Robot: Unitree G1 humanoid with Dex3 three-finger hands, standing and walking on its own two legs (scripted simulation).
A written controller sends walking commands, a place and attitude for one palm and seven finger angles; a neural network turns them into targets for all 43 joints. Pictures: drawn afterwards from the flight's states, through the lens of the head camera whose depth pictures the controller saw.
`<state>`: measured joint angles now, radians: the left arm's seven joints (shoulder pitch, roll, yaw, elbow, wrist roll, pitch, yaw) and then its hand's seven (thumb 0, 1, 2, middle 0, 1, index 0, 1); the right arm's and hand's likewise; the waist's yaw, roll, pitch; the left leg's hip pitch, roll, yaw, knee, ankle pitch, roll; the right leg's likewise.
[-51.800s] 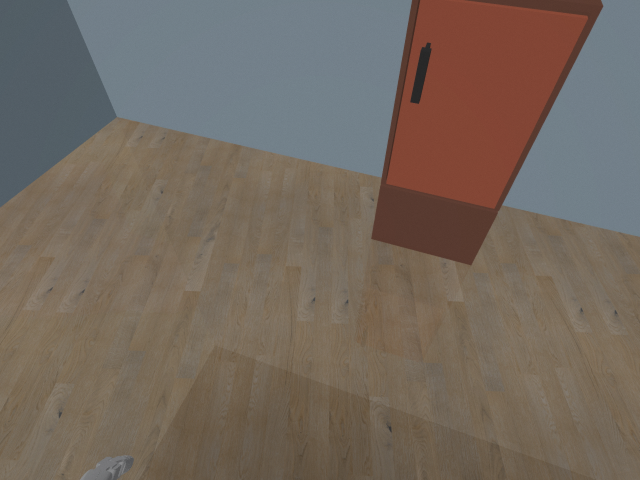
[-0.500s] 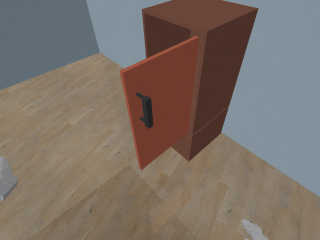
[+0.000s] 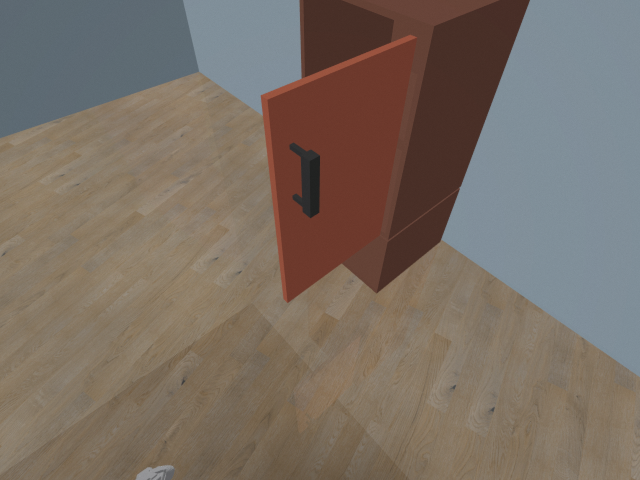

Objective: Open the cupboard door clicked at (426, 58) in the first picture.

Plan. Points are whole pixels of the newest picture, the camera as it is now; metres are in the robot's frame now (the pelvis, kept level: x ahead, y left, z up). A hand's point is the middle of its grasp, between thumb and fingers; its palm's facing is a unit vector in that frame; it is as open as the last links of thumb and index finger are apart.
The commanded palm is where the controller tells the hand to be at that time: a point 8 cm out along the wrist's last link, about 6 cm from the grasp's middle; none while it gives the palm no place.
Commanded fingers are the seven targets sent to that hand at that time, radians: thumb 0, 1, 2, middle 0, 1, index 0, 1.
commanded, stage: let the arm hang, fingers relaxed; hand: left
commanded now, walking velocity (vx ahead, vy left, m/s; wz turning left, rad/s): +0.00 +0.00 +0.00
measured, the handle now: (303, 180) +0.63 +0.05 +0.00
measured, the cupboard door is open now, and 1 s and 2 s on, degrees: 91 91 91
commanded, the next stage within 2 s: look to check the result in 0.80 s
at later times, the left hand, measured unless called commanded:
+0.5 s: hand out of the picture -0.02 +0.21 -0.16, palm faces +0.04 -0.96 -0.26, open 7.4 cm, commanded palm none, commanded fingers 0.00 0.90 0.90 -0.20 -0.30 -0.20 -0.30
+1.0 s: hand out of the picture +0.06 +0.20 -0.15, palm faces +0.01 -0.97 -0.25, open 7.4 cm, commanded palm none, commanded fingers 0.00 0.90 0.90 -0.20 -0.30 -0.20 -0.30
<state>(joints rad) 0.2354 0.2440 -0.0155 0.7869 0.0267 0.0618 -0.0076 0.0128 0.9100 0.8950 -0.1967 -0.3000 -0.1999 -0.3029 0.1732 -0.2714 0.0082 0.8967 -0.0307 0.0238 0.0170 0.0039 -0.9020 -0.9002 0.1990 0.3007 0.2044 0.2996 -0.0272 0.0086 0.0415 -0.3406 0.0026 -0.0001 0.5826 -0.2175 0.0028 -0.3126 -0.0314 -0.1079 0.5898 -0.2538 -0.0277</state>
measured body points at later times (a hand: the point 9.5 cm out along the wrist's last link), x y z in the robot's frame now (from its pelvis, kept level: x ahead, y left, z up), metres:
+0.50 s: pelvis +0.00 +0.01 +0.01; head +0.00 +0.00 +0.46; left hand -0.02 +0.26 -0.14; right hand -0.01 -0.21 -0.15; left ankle +0.06 +0.12 -0.73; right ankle +0.04 -0.10 -0.73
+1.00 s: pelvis +0.02 +0.00 +0.02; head +0.05 -0.01 +0.47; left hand +0.06 +0.25 -0.14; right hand +0.04 -0.25 -0.14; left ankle +0.06 +0.12 -0.73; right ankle +0.04 -0.11 -0.73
